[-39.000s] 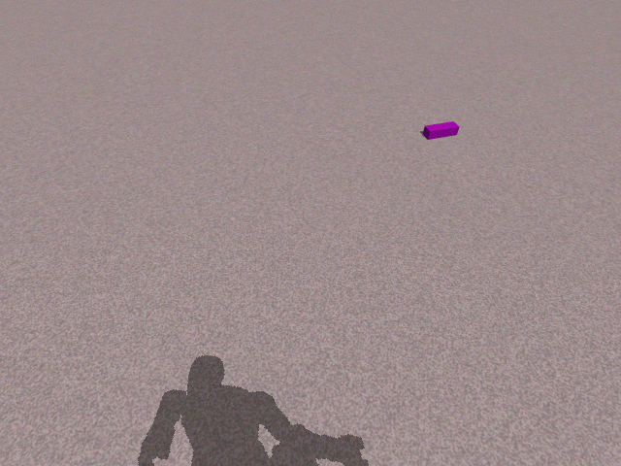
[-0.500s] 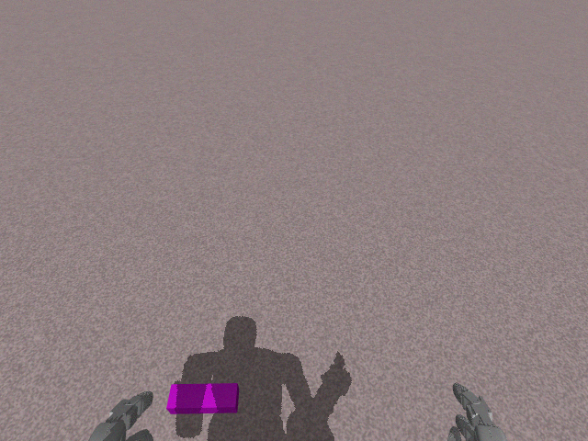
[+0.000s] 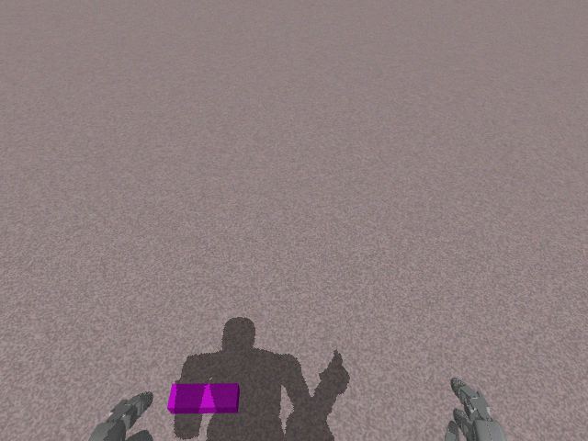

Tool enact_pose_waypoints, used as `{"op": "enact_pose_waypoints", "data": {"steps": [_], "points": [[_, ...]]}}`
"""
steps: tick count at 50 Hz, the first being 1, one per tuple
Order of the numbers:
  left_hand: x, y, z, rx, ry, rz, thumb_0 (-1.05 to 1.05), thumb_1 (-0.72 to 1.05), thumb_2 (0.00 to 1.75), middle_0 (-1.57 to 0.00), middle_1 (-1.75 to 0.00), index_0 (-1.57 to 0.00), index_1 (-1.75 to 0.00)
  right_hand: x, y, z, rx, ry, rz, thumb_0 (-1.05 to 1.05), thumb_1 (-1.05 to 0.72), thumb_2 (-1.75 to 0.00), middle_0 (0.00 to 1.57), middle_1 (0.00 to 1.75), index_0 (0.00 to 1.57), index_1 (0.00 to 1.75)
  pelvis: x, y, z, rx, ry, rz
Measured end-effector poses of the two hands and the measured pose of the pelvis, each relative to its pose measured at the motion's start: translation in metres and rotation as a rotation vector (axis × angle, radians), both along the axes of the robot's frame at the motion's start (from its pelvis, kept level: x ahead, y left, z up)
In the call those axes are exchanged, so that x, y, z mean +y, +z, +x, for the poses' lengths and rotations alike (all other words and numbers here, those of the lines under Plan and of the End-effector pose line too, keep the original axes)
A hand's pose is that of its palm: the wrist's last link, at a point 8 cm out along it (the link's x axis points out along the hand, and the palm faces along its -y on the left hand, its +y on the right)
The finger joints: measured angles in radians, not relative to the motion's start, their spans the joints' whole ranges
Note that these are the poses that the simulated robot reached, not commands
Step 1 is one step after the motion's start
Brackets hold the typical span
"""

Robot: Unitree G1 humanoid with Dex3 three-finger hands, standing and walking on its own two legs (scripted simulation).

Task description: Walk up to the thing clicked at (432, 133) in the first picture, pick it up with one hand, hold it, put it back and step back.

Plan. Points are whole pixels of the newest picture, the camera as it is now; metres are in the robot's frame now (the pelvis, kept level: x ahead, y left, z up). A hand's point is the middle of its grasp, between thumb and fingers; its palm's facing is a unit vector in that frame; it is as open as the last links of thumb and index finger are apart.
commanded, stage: home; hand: left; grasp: from above
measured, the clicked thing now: (205, 398) +0.44 +0.26 -0.69
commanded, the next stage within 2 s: stand in 0.74 s
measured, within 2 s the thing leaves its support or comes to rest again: neither
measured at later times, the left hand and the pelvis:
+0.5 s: hand out of the picture +0.16 +0.18 -0.05, palm faces +0.04 -0.98 -0.20, open 7.4 cm; pelvis +0.00 +0.00 +0.00, yaw +0 degrees
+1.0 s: hand out of the picture +0.15 +0.21 -0.09, palm faces +0.01 -0.94 -0.33, open 7.4 cm; pelvis -0.01 +0.00 +0.02, yaw +0 degrees
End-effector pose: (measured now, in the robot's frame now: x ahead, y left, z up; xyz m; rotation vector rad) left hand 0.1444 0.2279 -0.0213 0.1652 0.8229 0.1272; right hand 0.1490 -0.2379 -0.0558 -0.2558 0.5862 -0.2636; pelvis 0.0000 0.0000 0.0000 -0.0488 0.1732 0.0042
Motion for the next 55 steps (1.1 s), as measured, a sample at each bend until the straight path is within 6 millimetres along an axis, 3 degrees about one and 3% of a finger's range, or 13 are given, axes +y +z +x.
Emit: {"op": "enact_pose_waypoints", "data": {"steps": [42, 48, 55], "points": [[-0.003, -0.001, 0.005, -0.002, -0.004, 0.002, 0.01, 0.91, 0.90, -0.20, -0.29, -0.20, -0.30, -0.006, -0.002, 0.002, 0.005, -0.013, -0.001, 0.01, -0.90, -0.90, 0.20, 0.30, 0.20, 0.30, -0.003, -0.001, 0.004, 0.005, -0.001, 0.002], [0.020, -0.030, 0.005, 0.014, -0.035, 0.120, 0.01, 0.90, 0.90, -0.21, -0.30, -0.20, -0.30, -0.016, -0.022, -0.010, 0.314, 0.146, -0.040, 0.01, -0.90, -0.90, 0.20, 0.30, 0.20, 0.30, -0.003, 0.013, -0.004, -0.101, 0.004, 0.042], [0.049, -0.047, -0.035, 0.172, 0.029, 0.153, 0.01, 0.90, 0.90, -0.21, -0.30, -0.20, -0.30, -0.032, -0.020, -0.038, 0.447, 0.068, 0.002, 0.01, -0.91, -0.90, 0.20, 0.30, 0.21, 0.30, 0.000, 0.027, -0.004, -0.153, 0.000, 0.054]]}}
